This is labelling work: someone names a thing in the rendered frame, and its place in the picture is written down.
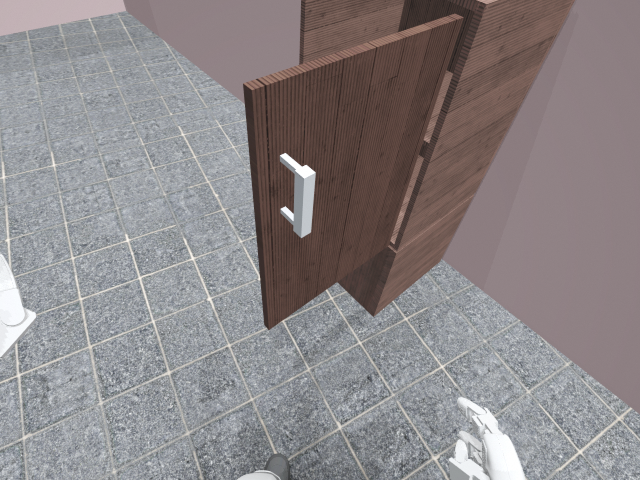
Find cupboard door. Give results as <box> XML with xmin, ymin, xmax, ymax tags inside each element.
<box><xmin>243</xmin><ymin>14</ymin><xmax>464</xmax><ymax>330</ymax></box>

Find left robot foot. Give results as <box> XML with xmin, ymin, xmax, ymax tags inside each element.
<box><xmin>264</xmin><ymin>453</ymin><xmax>290</xmax><ymax>480</ymax></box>

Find handle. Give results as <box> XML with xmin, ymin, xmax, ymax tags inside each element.
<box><xmin>280</xmin><ymin>153</ymin><xmax>316</xmax><ymax>238</ymax></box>

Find right robot hand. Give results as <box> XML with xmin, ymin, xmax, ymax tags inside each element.
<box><xmin>449</xmin><ymin>397</ymin><xmax>526</xmax><ymax>480</ymax></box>

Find left robot hand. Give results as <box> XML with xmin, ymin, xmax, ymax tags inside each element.
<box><xmin>0</xmin><ymin>254</ymin><xmax>36</xmax><ymax>360</ymax></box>

